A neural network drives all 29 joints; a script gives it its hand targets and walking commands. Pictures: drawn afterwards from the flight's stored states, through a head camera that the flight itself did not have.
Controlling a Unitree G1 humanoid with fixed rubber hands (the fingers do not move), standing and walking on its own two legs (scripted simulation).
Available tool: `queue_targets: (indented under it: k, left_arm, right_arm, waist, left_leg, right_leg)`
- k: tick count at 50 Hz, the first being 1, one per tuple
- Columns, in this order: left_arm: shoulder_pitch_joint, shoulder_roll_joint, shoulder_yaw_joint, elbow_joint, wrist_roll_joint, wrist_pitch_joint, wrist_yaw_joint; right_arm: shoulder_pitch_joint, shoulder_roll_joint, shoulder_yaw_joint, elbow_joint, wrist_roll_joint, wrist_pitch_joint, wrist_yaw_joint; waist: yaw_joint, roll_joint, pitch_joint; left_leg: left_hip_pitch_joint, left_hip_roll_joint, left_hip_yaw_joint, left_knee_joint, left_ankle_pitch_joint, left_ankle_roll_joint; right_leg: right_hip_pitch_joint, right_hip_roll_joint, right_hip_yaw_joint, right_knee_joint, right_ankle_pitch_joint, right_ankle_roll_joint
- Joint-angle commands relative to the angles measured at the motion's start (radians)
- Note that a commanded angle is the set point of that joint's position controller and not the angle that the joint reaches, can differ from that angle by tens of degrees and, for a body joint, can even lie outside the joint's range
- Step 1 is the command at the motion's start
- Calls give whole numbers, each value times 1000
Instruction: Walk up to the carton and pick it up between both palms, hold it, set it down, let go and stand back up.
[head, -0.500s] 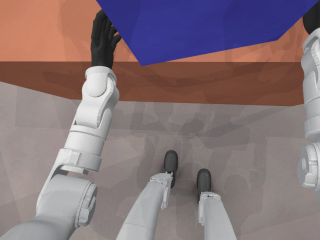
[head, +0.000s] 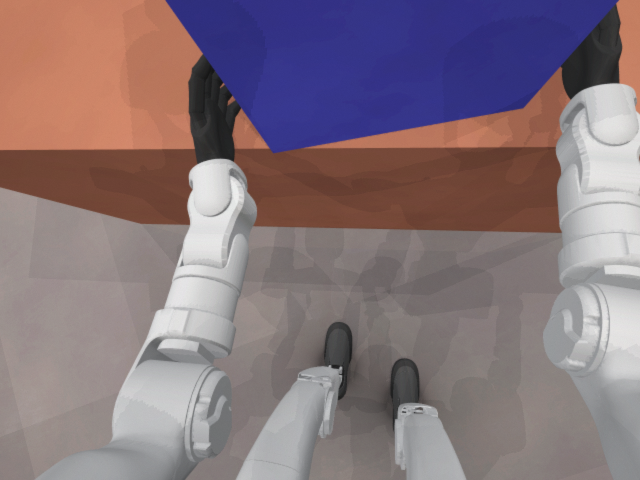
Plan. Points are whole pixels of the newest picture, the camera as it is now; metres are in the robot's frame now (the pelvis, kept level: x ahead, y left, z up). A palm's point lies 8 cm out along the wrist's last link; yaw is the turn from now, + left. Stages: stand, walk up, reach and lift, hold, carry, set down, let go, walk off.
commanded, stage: reach and lift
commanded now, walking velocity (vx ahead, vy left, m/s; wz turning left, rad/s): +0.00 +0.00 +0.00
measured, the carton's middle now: out of the picture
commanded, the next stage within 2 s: none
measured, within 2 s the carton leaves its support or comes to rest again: leaves its support in 1.92 s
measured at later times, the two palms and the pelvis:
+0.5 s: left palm (213, 144) +0.45 +0.18 -0.02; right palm (591, 73) +0.55 -0.17 -0.03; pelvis +0.04 -0.03 +0.00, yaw +2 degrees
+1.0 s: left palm (210, 145) +0.45 +0.19 -0.02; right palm (589, 82) +0.54 -0.17 -0.02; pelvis +0.03 -0.03 +0.00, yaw +2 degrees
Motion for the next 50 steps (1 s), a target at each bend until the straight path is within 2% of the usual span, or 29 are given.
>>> queue_targets:
  k: [1, 2, 4, 5, 7, 8, 9, 11, 13, 15, 16, 17, 20, 21, 25, 26, 29, 31, 32, 33, 34, 40, 42, 43, 45, 46, 47, 48, 50]
  left_arm:
    - [-402, -275, -182, 171, 33, -21, -154]
    - [-375, -238, -173, 179, 18, -29, -159]
    - [-436, -232, -157, 229, 18, -59, -174]
    - [-433, -243, -175, 249, -6, -66, -182]
    - [-453, -198, -156, 280, -6, -95, -201]
    - [-458, -189, -154, 308, -18, -106, -209]
    - [-556, -168, -126, 374, -10, -114, -221]
    - [-503, -169, -116, 388, -14, -137, -236]
    - [-525, -188, -101, 426, -4, -156, -256]
    - [-603, -173, -67, 480, 12, -181, -272]
    - [-573, -172, -58, 482, 5, -195, -283]
    - [-575, -203, -74, 499, -8, -194, -282]
    - [-583, -251, -72, 459, -9, -205, -292]
    - [-598, -229, -65, 497, 7, -209, -298]
    - [-601, -220, -51, 525, 41, -226, -306]
    - [-563, -253, -79, 509, 44, -217, -305]
    - [-606, -217, -72, 547, 43, -221, -311]
    - [-605, -229, -72, 515, 47, -224, -301]
    - [-616, -242, -79, 514, 52, -222, -300]
    - [-586, -268, -96, 506, 46, -211, -296]
    - [-576, -277, -116, 470, 31, -206, -287]
    - [-556, -271, -118, 471, 37, -197, -280]
    - [-555, -265, -128, 503, 28, -190, -280]
    - [-539, -285, -142, 537, 29, -179, -284]
    - [-511, -303, -159, 476, 12, -177, -278]
    - [-540, -280, -149, 512, 18, -177, -278]
    - [-505, -315, -184, 475, -2, -173, -273]
    - [-501, -278, -159, 481, 6, -174, -278]
    - [-520, -268, -148, 500, 8, -180, -290]
  right_arm:
    - [-291, 408, 82, 219, -246, -76, 178]
    - [-302, 374, 73, 242, -254, -91, 176]
    - [-348, 400, 80, 299, -249, -101, 174]
    - [-357, 388, 61, 335, -253, -108, 172]
    - [-407, 405, 89, 345, -233, -130, 157]
    - [-404, 403, 79, 380, -238, -136, 152]
    - [-487, 423, 55, 415, -249, -139, 151]
    - [-478, 466, 110, 408, -227, -160, 132]
    - [-538, 497, 116, 391, -218, -194, 114]
    - [-591, 556, 145, 367, -220, -203, 101]
    - [-574, 601, 170, 366, -232, -216, 98]
    - [-574, 597, 163, 397, -240, -220, 92]
    - [-517, 691, 213, 338, -229, -220, 91]
    - [-511, 697, 199, 388, -245, -217, 86]
    - [-493, 721, 233, 390, -263, -213, 87]
    - [-483, 704, 206, 433, -263, -219, 87]
    - [-526, 709, 239, 379, -257, -227, 85]
    - [-513, 701, 241, 406, -255, -225, 84]
    - [-517, 702, 238, 398, -249, -223, 92]
    - [-500, 697, 216, 406, -257, -221, 91]
    - [-499, 698, 227, 394, -240, -222, 94]
    - [-470, 703, 268, 378, -218, -219, 92]
    - [-505, 688, 256, 335, -213, -220, 99]
    - [-489, 680, 225, 357, -217, -219, 95]
    - [-466, 683, 261, 321, -201, -220, 98]
    - [-499, 687, 241, 337, -210, -215, 97]
    - [-462, 675, 251, 347, -197, -218, 99]
    - [-449, 688, 258, 342, -204, -209, 98]
    - [-462, 690, 251, 327, -212, -206, 94]
  waist:
    - [-88, -285, -1723]
    - [-69, -277, -1707]
    - [-67, -311, -1640]
    - [-93, -310, -1609]
    - [-66, -334, -1566]
    - [-88, -316, -1554]
    - [-85, -332, -1485]
    - [-62, -347, -1396]
    - [-68, -349, -1338]
    - [-61, -388, -1301]
    - [-36, -414, -1253]
    - [-74, -420, -1219]
    - [-49, -458, -1277]
    - [-59, -461, -1264]
    - [-46, -504, -1322]
    - [-61, -478, -1325]
    - [-43, -490, -1324]
    - [-50, -479, -1342]
    - [-38, -447, -1352]
    - [-56, -440, -1349]
    - [-37, -429, -1368]
    - [-13, -366, -1377]
    - [-11, -367, -1365]
    - [-28, -354, -1359]
    - [-20, -355, -1383]
    - [-10, -351, -1374]
    - [-31, -355, -1383]
    - [-18, -369, -1369]
    - [-27, -370, -1374]
  left_leg:
    - [1095, 99, -49, 199, 443, -18]
    - [1118, 98, -47, 215, 486, -9]
    - [1080, 93, -31, 223, 463, -8]
    - [1107, 97, -40, 213, 465, -9]
    - [1051, 83, -20, 252, 570, -4]
    - [1086, 84, -24, 272, 620, -6]
    - [1065, 83, -14, 260, 546, -4]
    - [1039, 75, -5, 291, 669, 1]
    - [955, 73, 7, 284, 679, -5]
    - [867, 63, 25, 277, 615, 4]
    - [792, 61, 29, 275, 608, 11]
    - [776, 63, 16, 240, 578, 12]
    - [622, 43, 27, 192, 511, 42]
    - [529, 37, 33, 157, 422, 52]
    - [307, 38, 61, 92, 284, 39]
    - [334, 46, 58, 96, 277, 24]
    - [271, 47, 74, 96, 207, 16]
    - [336, 57, 70, 106, 230, 8]
    - [370, 53, 78, 119, 255, 4]
    - [455, 60, 58, 124, 302, 3]
    - [558, 66, 57, 162, 383, -1]
    - [605, 58, 63, 201, 417, -18]
    - [697, 69, 60, 213, 443, -14]
    - [736, 66, 56, 222, 455, -20]
    - [758, 64, 51, 229, 517, -24]
    - [762, 67, 60, 228, 480, -22]
    - [779, 62, 52, 236, 505, -28]
    - [786, 64, 57, 239, 524, -21]
    - [686, 54, 63, 227, 410, -15]
  right_leg:
    - [-177, 49, -137, 21, 227, -8]
    - [-213, 51, -128, 31, 236, -11]
    - [-162, 46, -119, 32, 259, -7]
    - [-195, 43, -125, 26, 238, -1]
    - [-95, 31, -91, 59, 395, 8]
    - [-134, 29, -102, 66, 404, 17]
    - [-139, 18, -92, 46, 328, 19]
    - [-57, 6, -64, 77, 502, 31]
    - [71, -15, -60, 97, 608, 52]
    - [204, -41, -47, 118, 709, 77]
    - [240, -57, -37, 150, 780, 98]
    - [236, -64, -52, 156, 801, 110]
    - [417, -92, -52, 187, 883, 131]
    - [487, -112, -30, 192, 916, 142]
    - [753, -107, -25, 238, 978, 158]
    - [732, -91, -48, 239, 957, 159]
    - [796, -101, -27, 238, 985, 156]
    - [772, -93, -40, 232, 949, 156]
    - [736, -79, -57, 232, 890, 143]
    - [632, -69, -69, 211, 808, 137]
    - [564, -48, -80, 196, 790, 123]
    - [546, -46, -78, 189, 820, 102]
    - [448, -28, -96, 164, 716, 87]
    - [394, -20, -105, 153, 693, 83]
    - [419, -17, -95, 147, 737, 76]
    - [384, -13, -99, 142, 679, 74]
    - [390, -1, -113, 151, 698, 68]
    - [397, -4, -104, 149, 704, 74]
    - [477, -24, -81, 158, 725, 78]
